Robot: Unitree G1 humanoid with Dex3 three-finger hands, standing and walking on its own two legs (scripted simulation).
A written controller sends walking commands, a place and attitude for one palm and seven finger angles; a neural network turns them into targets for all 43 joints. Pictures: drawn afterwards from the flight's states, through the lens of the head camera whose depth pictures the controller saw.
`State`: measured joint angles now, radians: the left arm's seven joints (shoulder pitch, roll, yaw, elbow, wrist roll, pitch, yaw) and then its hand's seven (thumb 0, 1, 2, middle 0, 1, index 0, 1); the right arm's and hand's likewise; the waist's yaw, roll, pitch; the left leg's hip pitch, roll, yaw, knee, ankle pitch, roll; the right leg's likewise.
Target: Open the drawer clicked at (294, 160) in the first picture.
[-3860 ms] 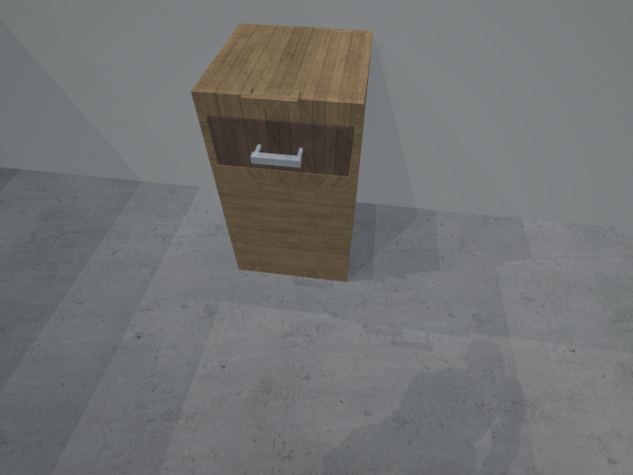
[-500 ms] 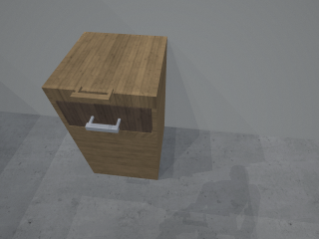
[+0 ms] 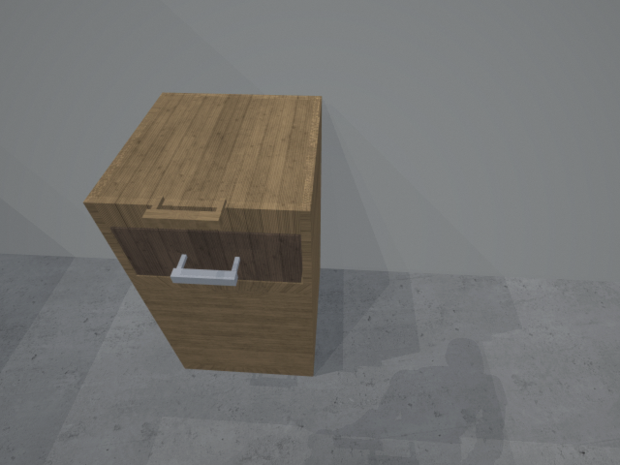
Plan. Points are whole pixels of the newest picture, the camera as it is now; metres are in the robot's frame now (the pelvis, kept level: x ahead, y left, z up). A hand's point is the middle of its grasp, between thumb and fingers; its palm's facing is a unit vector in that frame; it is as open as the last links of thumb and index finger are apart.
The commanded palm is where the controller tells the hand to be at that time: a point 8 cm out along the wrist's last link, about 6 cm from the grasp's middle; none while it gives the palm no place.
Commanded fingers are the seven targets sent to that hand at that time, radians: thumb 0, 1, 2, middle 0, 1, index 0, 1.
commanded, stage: look again from close up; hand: left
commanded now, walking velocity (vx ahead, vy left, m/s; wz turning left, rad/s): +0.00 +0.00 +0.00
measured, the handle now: (207, 268) +0.52 +0.26 -0.15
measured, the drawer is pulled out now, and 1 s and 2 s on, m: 0.00 0.00 0.00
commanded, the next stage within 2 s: raise the hand with hooked fingers in 0.08 s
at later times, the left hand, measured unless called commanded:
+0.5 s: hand (175, 412) +0.19 +0.19 -0.02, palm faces -0.02 -0.31 -0.95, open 8.1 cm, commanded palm +0.13 +0.22 -0.02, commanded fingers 0.00 0.50 0.73 -0.23 -0.56 -0.23 -0.56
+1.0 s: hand (153, 387) +0.21 +0.22 +0.00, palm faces +0.04 -0.07 -1.00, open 11.0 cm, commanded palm +0.17 +0.21 +0.04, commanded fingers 0.00 -0.08 0.48 -0.27 -0.93 -0.27 -0.93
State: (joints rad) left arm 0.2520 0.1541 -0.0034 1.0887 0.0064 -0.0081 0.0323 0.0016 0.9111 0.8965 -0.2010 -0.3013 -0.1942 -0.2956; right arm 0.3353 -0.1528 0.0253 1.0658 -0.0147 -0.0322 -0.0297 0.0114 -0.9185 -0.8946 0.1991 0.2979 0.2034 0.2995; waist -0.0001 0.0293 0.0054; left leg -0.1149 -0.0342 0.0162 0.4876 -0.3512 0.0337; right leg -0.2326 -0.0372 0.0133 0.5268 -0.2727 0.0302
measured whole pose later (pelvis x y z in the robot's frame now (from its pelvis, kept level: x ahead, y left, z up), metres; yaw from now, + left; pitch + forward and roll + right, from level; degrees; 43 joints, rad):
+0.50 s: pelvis -0.03 -0.03 -0.02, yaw -3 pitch +7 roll +2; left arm 0.34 0.32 -0.01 0.06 0.85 -0.03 0.32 0.00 0.73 0.82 -0.21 -0.42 -0.20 -0.41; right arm 0.13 -0.26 -0.05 0.59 -0.04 -0.08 0.01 0.01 -0.91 -0.89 0.20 0.30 0.20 0.30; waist 0.03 0.01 -0.11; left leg -0.40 0.00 0.08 0.67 -0.38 0.00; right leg -0.56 0.00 0.07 0.73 -0.29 -0.01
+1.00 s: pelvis -0.05 -0.04 -0.03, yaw +0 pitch +8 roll +2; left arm 0.17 0.39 0.00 0.05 0.97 0.07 0.31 0.00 0.13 0.57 -0.27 -0.79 -0.27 -0.79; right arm 0.14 -0.18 0.03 0.58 -0.02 0.10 -0.02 0.01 -0.90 -0.89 0.20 0.30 0.21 0.30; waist 0.04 0.06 -0.07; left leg -0.52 0.00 0.02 0.80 -0.42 -0.02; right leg -0.64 0.00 0.02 0.83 -0.32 -0.02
